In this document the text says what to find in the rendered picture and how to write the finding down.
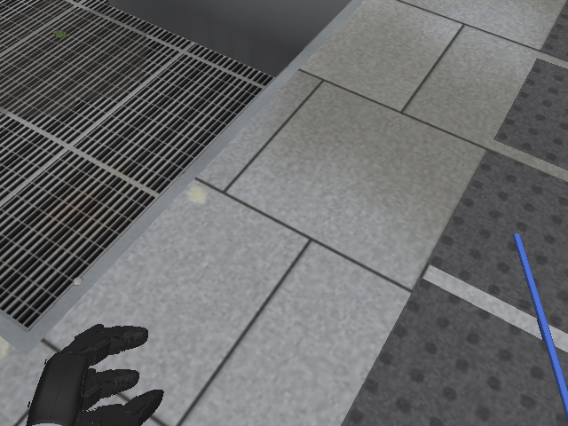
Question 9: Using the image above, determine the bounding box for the left robot hand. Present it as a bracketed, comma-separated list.
[26, 324, 164, 426]

